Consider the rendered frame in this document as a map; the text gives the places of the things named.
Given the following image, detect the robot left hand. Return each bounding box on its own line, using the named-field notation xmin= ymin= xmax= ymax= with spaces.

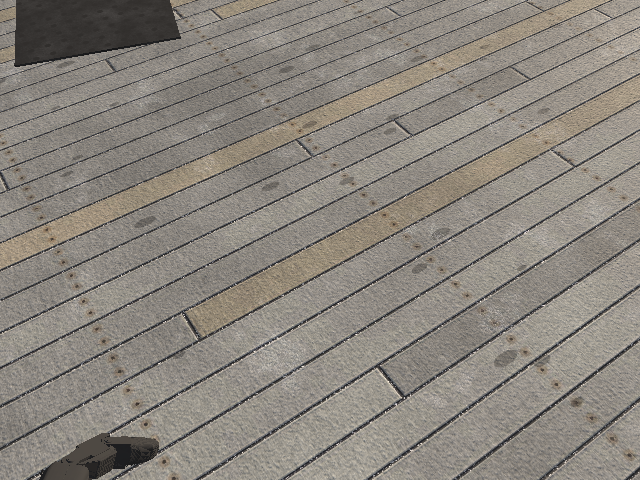
xmin=39 ymin=433 xmax=159 ymax=480

